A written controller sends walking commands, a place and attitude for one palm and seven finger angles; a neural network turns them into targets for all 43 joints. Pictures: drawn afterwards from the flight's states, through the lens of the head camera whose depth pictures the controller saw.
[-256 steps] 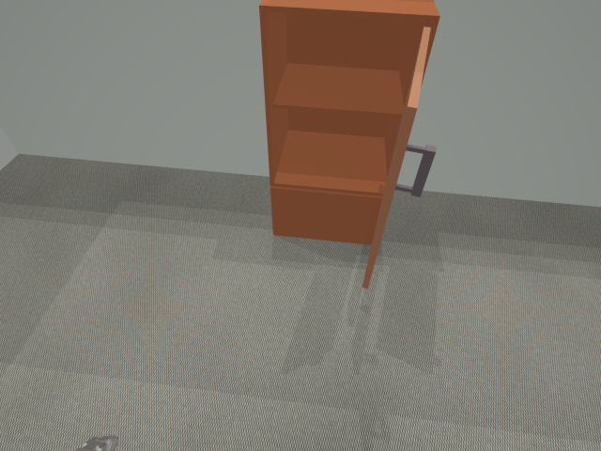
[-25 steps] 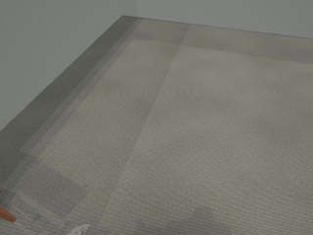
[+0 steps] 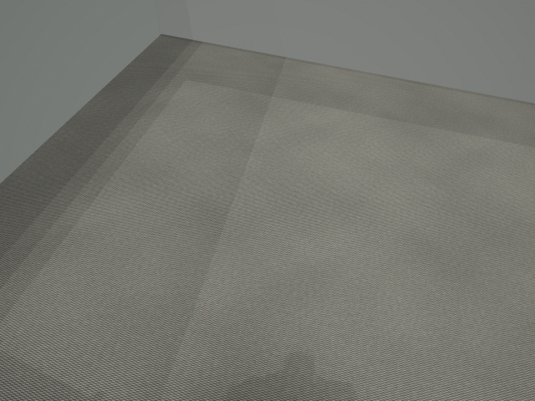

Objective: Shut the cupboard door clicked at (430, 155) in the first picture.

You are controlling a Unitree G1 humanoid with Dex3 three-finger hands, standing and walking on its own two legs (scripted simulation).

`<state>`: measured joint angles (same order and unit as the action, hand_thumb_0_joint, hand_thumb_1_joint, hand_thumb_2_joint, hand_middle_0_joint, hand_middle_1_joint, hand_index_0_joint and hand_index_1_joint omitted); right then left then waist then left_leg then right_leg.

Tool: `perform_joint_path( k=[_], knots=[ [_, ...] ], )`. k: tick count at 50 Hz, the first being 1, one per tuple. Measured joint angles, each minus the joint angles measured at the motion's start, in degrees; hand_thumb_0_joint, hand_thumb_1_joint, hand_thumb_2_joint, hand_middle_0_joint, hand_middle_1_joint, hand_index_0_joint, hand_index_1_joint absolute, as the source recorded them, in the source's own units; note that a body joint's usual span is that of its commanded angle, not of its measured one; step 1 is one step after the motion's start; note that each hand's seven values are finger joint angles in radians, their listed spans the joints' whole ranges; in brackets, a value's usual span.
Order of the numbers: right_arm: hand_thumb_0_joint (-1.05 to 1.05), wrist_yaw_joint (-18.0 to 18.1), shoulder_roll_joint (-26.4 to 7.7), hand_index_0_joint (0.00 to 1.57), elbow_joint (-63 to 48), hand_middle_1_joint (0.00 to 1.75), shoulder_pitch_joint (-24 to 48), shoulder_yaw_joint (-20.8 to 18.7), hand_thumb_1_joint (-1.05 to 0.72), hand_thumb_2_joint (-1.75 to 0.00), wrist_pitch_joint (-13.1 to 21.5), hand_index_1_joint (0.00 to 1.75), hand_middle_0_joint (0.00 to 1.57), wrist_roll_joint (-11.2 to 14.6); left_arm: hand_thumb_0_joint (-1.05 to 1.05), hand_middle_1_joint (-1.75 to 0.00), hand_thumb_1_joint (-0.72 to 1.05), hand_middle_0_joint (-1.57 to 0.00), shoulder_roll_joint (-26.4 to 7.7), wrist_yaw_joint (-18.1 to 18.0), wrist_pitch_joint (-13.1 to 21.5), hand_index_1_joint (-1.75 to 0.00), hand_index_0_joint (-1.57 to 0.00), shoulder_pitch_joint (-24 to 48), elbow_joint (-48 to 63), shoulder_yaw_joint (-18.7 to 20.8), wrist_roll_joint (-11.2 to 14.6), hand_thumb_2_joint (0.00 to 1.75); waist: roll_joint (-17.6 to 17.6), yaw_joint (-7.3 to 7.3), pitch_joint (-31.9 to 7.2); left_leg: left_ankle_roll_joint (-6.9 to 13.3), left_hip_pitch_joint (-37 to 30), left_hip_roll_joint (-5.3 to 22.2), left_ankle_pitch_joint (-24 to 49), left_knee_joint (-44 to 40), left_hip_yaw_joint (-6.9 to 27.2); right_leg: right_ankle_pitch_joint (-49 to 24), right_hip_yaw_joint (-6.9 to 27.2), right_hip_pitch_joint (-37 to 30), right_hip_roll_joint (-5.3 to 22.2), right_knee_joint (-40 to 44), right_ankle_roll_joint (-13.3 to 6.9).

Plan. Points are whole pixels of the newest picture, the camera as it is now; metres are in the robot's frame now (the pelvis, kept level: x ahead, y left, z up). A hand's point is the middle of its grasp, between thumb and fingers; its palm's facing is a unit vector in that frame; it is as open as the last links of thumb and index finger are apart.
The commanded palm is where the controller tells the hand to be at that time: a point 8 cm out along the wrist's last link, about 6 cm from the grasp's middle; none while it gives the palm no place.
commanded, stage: walk around to get in front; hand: left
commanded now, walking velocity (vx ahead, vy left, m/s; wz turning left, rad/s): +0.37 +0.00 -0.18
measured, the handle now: out of the picture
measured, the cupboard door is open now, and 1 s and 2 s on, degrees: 80 80 80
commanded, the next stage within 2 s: walk to a spot facing it in 1.90 s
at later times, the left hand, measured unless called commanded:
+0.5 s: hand (234, 281) +0.37 +0.09 -0.17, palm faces -0.18 -0.97 -0.16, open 7.4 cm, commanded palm none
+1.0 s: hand (217, 277) +0.39 +0.13 -0.19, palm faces -0.01 -0.99 -0.14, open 7.3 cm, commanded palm none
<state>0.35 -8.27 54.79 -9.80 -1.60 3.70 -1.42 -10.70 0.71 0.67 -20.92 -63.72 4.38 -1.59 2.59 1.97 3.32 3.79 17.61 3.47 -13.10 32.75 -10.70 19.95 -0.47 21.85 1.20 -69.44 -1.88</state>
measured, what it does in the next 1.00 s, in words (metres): walks ahead: right foot, then left foot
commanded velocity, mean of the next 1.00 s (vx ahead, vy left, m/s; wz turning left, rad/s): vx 0.38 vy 0.00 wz -0.06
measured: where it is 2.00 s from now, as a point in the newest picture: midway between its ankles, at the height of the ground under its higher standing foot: (294, 251)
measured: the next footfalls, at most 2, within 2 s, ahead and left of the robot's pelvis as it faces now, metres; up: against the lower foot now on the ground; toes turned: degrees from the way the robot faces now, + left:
right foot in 0.48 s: +0.31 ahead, -0.15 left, +0.00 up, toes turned -16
left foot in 0.94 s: +0.59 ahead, +0.05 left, +0.00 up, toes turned +4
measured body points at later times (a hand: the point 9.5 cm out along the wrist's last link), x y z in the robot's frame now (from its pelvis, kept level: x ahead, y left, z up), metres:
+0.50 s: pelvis +0.22 -0.05 -0.01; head +0.25 -0.06 +0.44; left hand +0.38 +0.14 -0.15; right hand +0.03 -0.20 -0.15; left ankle +0.07 +0.08 -0.71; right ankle +0.27 -0.14 -0.73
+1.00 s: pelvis +0.45 -0.04 -0.01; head +0.48 -0.02 +0.43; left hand +0.39 +0.19 -0.18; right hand +0.56 -0.30 -0.13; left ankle +0.56 +0.04 -0.73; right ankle +0.29 -0.14 -0.68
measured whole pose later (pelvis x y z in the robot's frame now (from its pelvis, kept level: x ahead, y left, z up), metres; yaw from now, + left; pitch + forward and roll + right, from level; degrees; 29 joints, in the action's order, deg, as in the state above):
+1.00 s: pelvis +0.45 -0.04 -0.01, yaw -6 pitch -2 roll -1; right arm -0.7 -12.2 54.6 -5.8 -2.6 4.1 -1.8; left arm -9.2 0.1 2.3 -23.8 -66.5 2.8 -0.8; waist 1.4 1.7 4.5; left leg 3.4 24.0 4.8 -11.4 38.2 -9.8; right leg 29.0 -5.6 7.4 2.5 -53.6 -0.6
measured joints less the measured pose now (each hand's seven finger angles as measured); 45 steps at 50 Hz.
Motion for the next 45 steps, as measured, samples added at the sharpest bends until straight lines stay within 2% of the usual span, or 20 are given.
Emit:
perform_joint_path(
  k=[5, 9, 13, 16, 20, 22, 24, 25, 27, 28, 30, 32, 37, 41, 45],
  knots=[
    [-0.01, 1.1, -0.7, 0.20, 4.3, 0.29, -6.8, -1.4, -0.94, -0.90, 0.1, 0.30, 0.20, 0.5, 0.01, -0.30, 0.91, -0.20, 0.1, 0.2, -0.4, -0.30, -0.20, 3.3, 2.9, 0.9, -0.5, 0.90, -0.3, -0.90, -2.1, 0.3, -6.2, -1.5, 0.8, -8.4, -1.9, -8.4, -0.1, 10.2, 2.8, 0.5, 1.5],
    [-0.01, 1.2, -0.6, 0.20, 7.3, 0.29, -11.5, -1.4, -0.94, -0.90, 0.2, 0.30, 0.20, 0.6, 0.00, -0.30, 0.91, -0.19, 0.2, 0.5, -0.9, -0.30, -0.20, 5.9, 3.9, 1.3, -0.6, 0.90, -0.3, -1.94, -2.8, 0.1, -10.3, -2.4, 0.2, -12.6, -3.1, -12.7, -0.1, 13.6, 4.4, 4.8, 2.7],
    [0.00, 1.1, 0.5, 0.20, 9.4, 0.29, -15.3, -0.9, -0.93, -0.90, 0.5, 0.30, 0.20, 0.5, 0.00, -0.30, 0.91, -0.19, 0.3, 0.8, -1.3, -0.30, -0.20, 8.6, 3.8, 1.1, -0.7, 0.90, -0.6, -3.53, -2.6, -0.7, -14.2, -2.5, -1.4, -15.1, -4.1, -13.6, -1.9, 12.9, 5.6, 13.7, 3.2],
    [0.00, 1.0, 1.5, 0.20, 10.4, 0.29, -17.6, -0.5, -0.92, -0.90, 0.6, 0.30, 0.20, 0.2, 0.00, -0.30, 0.91, -0.19, 0.6, 0.9, -1.4, -0.30, -0.20, 11.0, 3.7, 0.6, -0.6, 0.90, -0.9, -5.02, -1.9, -1.8, -16.7, -2.1, -3.4, -15.8, -4.9, -12.3, -3.9, 10.9, 5.5, 20.9, 2.8],
    [0.00, 0.8, 2.7, 0.20, 11.7, 0.29, -20.1, 0.1, -0.91, -0.90, 0.3, 0.30, 0.20, -0.3, 0.01, -0.30, 0.91, -0.19, 1.4, 0.9, -1.0, -0.30, -0.20, 14.6, 4.1, 0.0, -0.5, 0.90, -1.8, -7.01, -0.8, -3.8, -19.3, -0.9, -7.0, -14.7, -5.9, -8.9, -6.1, 7.5, 3.9, 29.0, 1.4],
    [0.00, 0.7, 3.1, 0.20, 12.5, 0.29, -21.2, 0.3, -0.91, -0.90, 0.0, 0.30, 0.20, -0.3, 0.01, -0.30, 0.91, -0.19, 1.9, 0.9, -0.2, -0.30, -0.20, 16.2, 4.7, -0.4, -0.5, 0.90, -2.5, -7.53, -0.3, -5.2, -20.1, 0.4, -9.9, -12.4, -6.2, -7.5, -7.7, 4.6, 2.3, 33.6, 0.2],
    [0.00, 0.4, 3.8, 0.20, 13.6, 0.29, -22.2, 0.3, -0.91, -0.90, -0.5, 0.30, 0.20, 0.2, 0.01, -0.30, 0.91, -0.19, 2.2, 0.8, 1.7, -0.30, -0.20, 17.3, 5.4, -0.7, -0.6, 0.90, -3.1, -7.12, 0.0, -5.9, -18.2, 2.7, -13.8, -3.7, -5.7, -8.9, -9.1, 1.0, 0.7, 37.2, -2.0],
    [0.00, 0.2, 4.0, 0.20, 14.0, 0.29, -21.8, 0.3, -0.91, -0.90, -1.1, 0.30, 0.20, 0.5, 0.01, -0.30, 0.91, -0.19, 2.5, 0.5, 2.7, -0.30, -0.20, 17.6, 5.6, -0.7, -0.5, 0.90, -3.3, -6.75, 0.3, -5.6, -14.8, 3.7, -15.3, 5.8, -3.6, -7.7, -9.4, 1.0, 0.4, 35.3, -2.7],
    [0.00, 0.0, 4.3, 0.20, 14.1, 0.29, -20.1, 0.1, -0.91, -0.90, -2.0, 0.30, 0.20, 0.9, 0.00, -0.30, 0.91, -0.20, 2.9, 0.1, 3.9, -0.30, -0.20, 16.9, 5.9, -0.9, 0.1, 0.90, -3.1, -6.10, 0.4, -4.7, -6.4, 3.0, -15.2, 25.7, 2.2, -4.8, -9.7, -0.8, 0.2, 33.8, -3.0],
    [0.00, 0.0, 4.1, 0.20, 13.7, 0.29, -18.9, -0.1, -0.91, -0.90, -2.2, 0.30, 0.20, 0.9, 0.00, -0.30, 0.91, -0.20, 3.1, -0.1, 4.2, -0.30, -0.20, 16.1, 5.7, -1.0, 0.2, 0.90, -3.1, -5.72, 0.1, -4.4, -2.6, 2.8, -13.2, 32.5, 3.9, -4.1, -9.9, -2.5, 0.0, 34.8, -2.8],
    [0.01, 0.1, 3.3, 0.20, 12.2, 0.29, -15.9, -0.8, -0.91, -0.90, -2.5, 0.30, 0.20, 0.6, 0.00, -0.30, 0.91, -0.20, 3.6, -0.8, 4.5, -0.30, -0.20, 13.8, 5.0, -1.0, 0.5, 0.90, -3.3, -5.08, -0.7, -4.3, 4.0, 3.4, -8.9, 38.2, 5.4, -4.2, -10.0, -6.0, -0.6, 38.2, -1.9],
    [0.01, 0.2, 2.4, 0.20, 10.0, 0.29, -12.9, -1.3, -0.91, -0.90, -2.5, 0.30, 0.20, 0.3, -0.04, -0.30, 0.94, -0.20, 3.1, -2.1, 5.6, -0.30, -0.21, 11.8, 5.5, 0.8, 1.3, 0.90, -3.8, -4.56, -1.8, -4.6, 9.5, 4.4, -5.9, 37.2, 6.3, -4.4, -10.4, -9.1, -1.3, 41.6, -2.2],
    [0.02, 0.0, -1.6, 0.20, 5.6, 0.29, -5.1, -2.6, -0.95, -0.90, -3.0, 0.30, 0.20, -0.3, -0.05, -0.30, 0.95, -0.20, 1.1, -2.0, 5.0, -0.30, -0.20, 6.9, 3.4, 0.0, 0.2, 0.90, -4.8, -3.81, -3.4, -5.6, 16.9, 6.2, 0.8, 26.7, 5.9, -3.2, -10.7, -15.5, -2.1, 46.7, -1.6],
    [0.02, -1.3, -4.3, 0.20, 3.0, 0.29, -0.6, -2.8, -0.95, -0.90, -2.7, 0.30, 0.20, 0.0, -0.03, -0.30, 0.94, -0.20, 0.9, -1.6, 4.4, -0.30, -0.20, 3.0, 1.1, -0.9, 0.0, 0.90, -4.5, -2.61, -2.8, -5.3, 16.2, 6.1, 4.5, 14.7, 4.9, -0.8, -10.4, -20.2, -2.3, 48.5, -0.5],
    [0.01, -1.9, -4.9, 0.20, 1.4, 0.29, 2.9, -2.1, -0.94, -0.90, -2.2, 0.30, 0.20, 0.0, -0.01, -0.30, 0.92, -0.20, 1.1, -1.4, 3.8, -0.30, -0.20, -0.7, -0.7, -1.6, 0.0, 0.90, -3.0, -0.66, -1.1, -3.8, 12.2, 4.1, 3.1, 6.5, 3.4, 2.9, -10.1, -24.5, -1.5, 48.2, 1.3]
  ],
)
